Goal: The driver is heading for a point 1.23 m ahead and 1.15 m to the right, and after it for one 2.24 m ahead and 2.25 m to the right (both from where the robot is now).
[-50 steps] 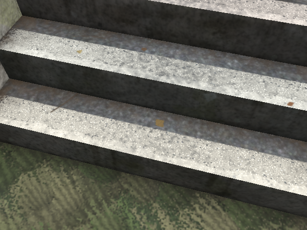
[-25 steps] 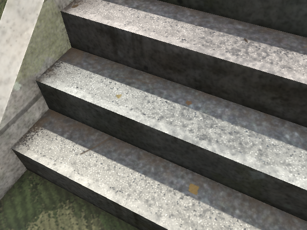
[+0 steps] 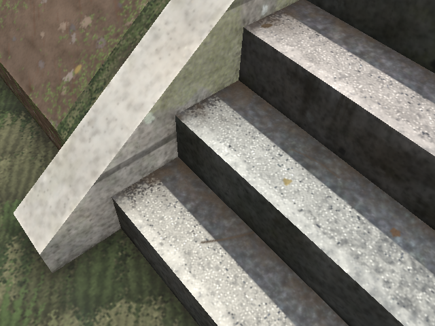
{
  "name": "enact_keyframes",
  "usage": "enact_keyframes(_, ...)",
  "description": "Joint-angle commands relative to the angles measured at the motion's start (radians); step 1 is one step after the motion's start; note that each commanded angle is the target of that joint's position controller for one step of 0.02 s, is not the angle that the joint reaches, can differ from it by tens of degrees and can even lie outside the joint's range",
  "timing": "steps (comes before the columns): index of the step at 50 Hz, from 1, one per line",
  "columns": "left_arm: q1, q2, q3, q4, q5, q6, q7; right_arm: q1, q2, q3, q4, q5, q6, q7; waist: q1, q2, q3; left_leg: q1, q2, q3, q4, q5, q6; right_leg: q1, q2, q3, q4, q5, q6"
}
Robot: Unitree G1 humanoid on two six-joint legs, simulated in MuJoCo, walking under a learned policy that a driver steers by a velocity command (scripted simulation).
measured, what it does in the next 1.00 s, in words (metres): steps to the left, turning right: right foot, then left foot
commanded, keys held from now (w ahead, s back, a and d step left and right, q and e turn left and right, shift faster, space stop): e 1.00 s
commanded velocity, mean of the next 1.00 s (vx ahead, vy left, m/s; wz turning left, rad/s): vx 0.08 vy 0.00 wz -0.41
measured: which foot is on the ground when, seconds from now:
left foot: down 0.00-0.40, up 0.42-0.78, down 0.80-1.00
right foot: up 0.00-0.36, down 0.38-0.80, up 0.82-1.00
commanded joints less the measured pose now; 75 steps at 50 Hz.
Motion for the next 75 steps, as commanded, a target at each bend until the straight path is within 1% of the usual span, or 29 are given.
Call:
enact_keyframes(1,0.114,0.068,0.004,0.0,0.001,0.023,0.002,0.01,-0.029,0.013,-0.04,0.011,-0.031,-0.019,0.018,0.05,-0.126,0.122,0.279,-0.139,-0.21,0.802,0.089,0.003,-0.007,0.071,-0.005,0.091,0.006)
enact_keyframes(8,0.126,0.05,0.02,0.061,0.007,0.073,0.02,0.071,-0.035,0.034,0.018,0.0,-0.056,-0.043,-0.003,0.124,-0.109,0.122,0.292,-0.01,-0.2,0.815,0.083,0.098,0.09,0.061,-0.009,0.106,-0.012)
enact_keyframes(11,0.031,0.02,0.007,0.032,0.001,0.073,0.022,0.09,-0.061,0.026,0.033,0.01,-0.04,-0.068,-0.038,0.121,-0.07,0.203,0.27,0.011,-0.164,0.776,0.042,0.134,0.108,0.03,-0.379,0.058,-0.015)
enact_keyframes(15,0.045,0.012,0.007,0.014,-0.016,0.061,0.038,0.155,-0.103,-0.003,0.066,0.009,0.002,-0.085,-0.07,0.117,-0.11,0.339,0.354,-0.086,-0.091,0.767,0.107,0.118,0.116,0.013,-0.562,-0.065,-0.044)
enact_keyframes(18,0.094,0.003,0.007,0.019,-0.006,0.05,0.041,0.114,-0.123,-0.021,0.062,0.022,0.019,-0.089,-0.021,0.063,-0.067,0.223,0.339,-0.076,-0.058,0.563,0.081,0.236,0.111,0.023,-0.793,0.118,-0.077)
enact_keyframes(19,0.1,0.035,0.016,0.012,0.006,0.045,0.038,0.093,-0.12,-0.025,0.052,0.032,0.017,-0.084,-0.012,0.024,-0.052,0.142,0.297,-0.052,0.016,0.435,0.035,0.282,0.08,0.113,-0.835,0.214,-0.106)
enact_keyframes(20,0.159,0.12,0.038,0.007,0.027,0.033,0.037,0.068,-0.077,-0.018,0.014,0.031,0.014,-0.075,-0.005,-0.14,-0.083,-0.032,0.192,0.042,0.212,0.147,-0.033,0.391,-0.115,0.356,-0.844,0.584,-0.184)
enact_keyframes(21,0.155,0.164,0.054,-0.009,0.027,0.03,0.027,0.019,-0.036,-0.006,-0.007,0.029,0.032,-0.076,0.033,-0.283,-0.036,-0.162,0.031,0.059,0.399,-0.347,-0.097,0.326,-0.298,0.589,-0.896,0.924,-0.371)
enact_keyframes(22,0.137,0.146,0.056,-0.015,0.02,0.027,0.026,0.021,-0.043,-0.006,0.004,0.011,0.047,-0.069,0.013,-0.142,-0.03,-0.16,0.049,-0.038,0.585,-0.399,-0.127,0.28,-0.294,0.539,-0.914,0.921,-0.427)
enact_keyframes(23,0.075,0.139,0.059,-0.03,0.01,0.031,0.029,0.031,-0.039,-0.008,0.005,0.008,0.053,-0.061,-0.018,-0.076,-0.028,-0.155,0.055,-0.067,0.64,-0.354,-0.144,0.24,-0.235,0.457,-0.906,0.871,-0.407)
enact_keyframes(24,-0.057,0.168,0.069,-0.107,-0.002,0.015,0.028,-0.033,-0.121,-0.048,-0.031,0.046,0.06,-0.07,-0.03,-0.097,-0.051,-0.236,0.037,-0.112,0.721,-0.403,-0.181,0.287,-0.2,0.471,-0.894,0.802,-0.356)
enact_keyframes(25,-0.105,0.157,0.068,-0.122,-0.014,0.012,0.03,-0.025,-0.148,-0.058,-0.032,0.034,0.063,-0.075,-0.042,-0.042,-0.062,-0.283,0.052,-0.134,0.744,-0.352,-0.204,0.313,-0.185,0.446,-0.874,0.789,-0.32)
enact_keyframes(27,-0.086,0.14,0.065,-0.128,-0.021,0.027,0.04,-0.001,-0.093,-0.049,-0.036,0.027,0.055,-0.077,-0.049,-0.009,-0.099,-0.253,0.038,-0.105,0.661,-0.285,-0.243,0.312,-0.123,0.383,-0.847,0.81,-0.278)
enact_keyframes(31,-0.029,0.154,0.073,-0.143,-0.012,0.061,0.056,-0.027,-0.033,-0.027,-0.056,0.048,0.038,-0.077,-0.018,-0.095,-0.139,-0.197,0.02,-0.068,0.418,-0.238,-0.257,0.345,-0.08,0.386,-0.815,0.837,-0.251)
enact_keyframes(39,-0.141,0.164,0.079,-0.222,-0.038,0.062,0.056,0.077,-0.122,-0.066,-0.049,0.057,0.003,-0.06,-0.065,-0.201,-0.134,0.14,0.012,-0.074,-0.169,0.016,-0.169,0.22,-0.008,0.516,-0.817,0.421,-0.148)
enact_keyframes(40,-0.109,0.132,0.073,-0.222,-0.029,0.061,0.055,0.131,-0.158,-0.081,-0.034,0.048,0.0,-0.058,-0.065,-0.111,-0.153,0.293,0.124,-0.168,-0.216,0.053,-0.124,0.083,0.045,0.469,-0.706,0.218,-0.103)
enact_keyframes(41,-0.035,0.042,0.052,-0.229,0.005,0.058,0.045,0.148,-0.235,-0.092,-0.045,0.021,0.01,-0.065,-0.011,0.196,-0.17,0.415,0.391,-0.425,-0.183,0.332,-0.004,-0.153,0.203,0.272,-0.398,-0.192,-0.03)
enact_keyframes(42,-0.063,0.146,0.083,-0.266,-0.012,0.039,0.046,0.095,-0.22,-0.087,-0.085,-0.033,0.001,-0.048,-0.029,0.286,-0.163,0.238,0.544,-0.617,-0.266,0.36,0.185,-0.23,0.201,0.244,-0.124,-0.301,0.024)
enact_keyframes(43,-0.057,0.225,0.11,-0.242,-0.028,0.041,0.044,-0.014,-0.163,-0.073,-0.128,-0.035,-0.008,-0.046,0.004,0.175,-0.118,0.165,0.483,-0.511,-0.276,0.254,0.184,-0.206,0.141,0.264,0.057,-0.204,0.032)
enact_keyframes(45,-0.04,0.211,0.114,-0.202,-0.028,0.061,0.05,-0.11,-0.098,-0.054,-0.155,0.0,-0.008,-0.054,0.027,0.085,-0.075,0.096,0.326,-0.279,-0.243,0.108,0.082,-0.209,0.123,0.239,0.147,-0.037,0.041)
enact_keyframes(51,-0.158,0.125,0.077,-0.282,-0.026,0.056,0.046,0.05,-0.121,-0.049,-0.143,0.007,0.018,-0.103,-0.068,0.149,-0.099,0.254,0.323,-0.167,-0.245,0.21,0.147,-0.272,0.083,0.144,-0.065,0.086,0.114)
enact_keyframes(60,-0.125,0.117,0.059,-0.301,-0.027,0.053,-0.005,0.012,-0.198,-0.085,-0.156,0.027,0.029,-0.078,-0.065,0.182,-0.154,0.226,0.395,-0.091,-0.207,0.237,0.136,0.011,0.048,0.035,-0.504,0.011,0.019)
enact_keyframes(63,-0.033,0.127,0.071,-0.262,-0.029,0.052,-0.011,0.035,-0.175,-0.085,-0.129,0.05,0.032,-0.079,-0.024,0.147,-0.166,0.164,0.355,-0.009,-0.074,0.207,0.033,0.201,0.104,-0.002,-0.801,0.177,-0.067)
enact_keyframes(64,0.015,0.166,0.086,-0.247,-0.026,0.052,-0.002,0.068,-0.136,-0.076,-0.116,0.041,0.03,-0.072,-0.018,0.048,-0.165,0.024,0.309,0.057,0.064,0.075,-0.048,0.342,0.063,0.091,-0.868,0.29,-0.11)
enact_keyframes(65,0.047,0.269,0.108,-0.269,-0.017,0.053,0.017,0.036,-0.055,-0.048,-0.17,-0.013,0.027,-0.06,-0.036,-0.27,-0.162,-0.318,0.185,0.142,0.405,-0.396,-0.158,0.51,-0.21,0.465,-0.859,0.675,-0.235)
enact_keyframes(66,0.038,0.307,0.112,-0.292,0.03,0.031,0.011,-0.068,-0.103,-0.06,-0.211,-0.005,0.015,-0.068,0.026,-0.251,-0.193,-0.408,0.089,-0.032,0.611,-0.497,-0.19,0.391,-0.337,0.621,-0.904,0.773,-0.422)
enact_keyframes(67,-0.011,0.278,0.104,-0.292,0.037,0.012,0.003,-0.092,-0.149,-0.075,-0.209,0.02,0.019,-0.071,0.017,-0.145,-0.171,-0.4,0.107,-0.102,0.697,-0.403,-0.181,0.342,-0.275,0.523,-0.923,0.678,-0.39)
enact_keyframes(69,-0.128,0.216,0.086,-0.296,-0.01,0.01,0.012,-0.039,-0.153,-0.083,-0.171,0.016,0.03,-0.079,-0.048,-0.079,-0.143,-0.391,0.118,-0.118,0.688,-0.22,-0.178,0.291,-0.157,0.392,-0.9,0.585,-0.268)
enact_keyframes(75,-0.106,0.194,0.069,-0.292,-0.014,0.03,0.036,-0.036,-0.09,-0.059,-0.181,0.016,0.027,-0.079,-0.041,-0.121,-0.178,-0.312,0.053,-0.1,0.548,-0.101,-0.193,0.284,-0.092,0.383,-0.862,0.599,-0.236)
